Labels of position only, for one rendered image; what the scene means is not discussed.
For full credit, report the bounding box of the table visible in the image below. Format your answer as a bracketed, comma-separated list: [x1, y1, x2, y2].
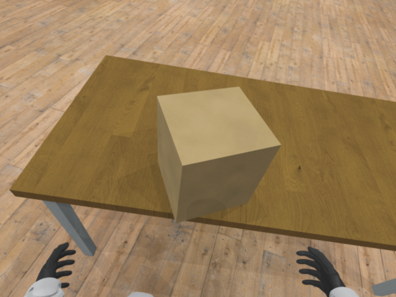
[10, 55, 396, 296]

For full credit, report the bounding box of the right robot hand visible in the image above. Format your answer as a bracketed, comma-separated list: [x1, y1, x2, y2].
[296, 247, 346, 297]

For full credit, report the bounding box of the robot left forearm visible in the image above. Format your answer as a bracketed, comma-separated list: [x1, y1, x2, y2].
[24, 277, 64, 297]

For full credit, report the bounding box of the left robot hand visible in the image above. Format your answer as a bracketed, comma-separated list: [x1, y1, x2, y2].
[36, 242, 76, 288]

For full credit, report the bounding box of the carton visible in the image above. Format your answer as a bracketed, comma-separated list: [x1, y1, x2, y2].
[157, 87, 281, 223]

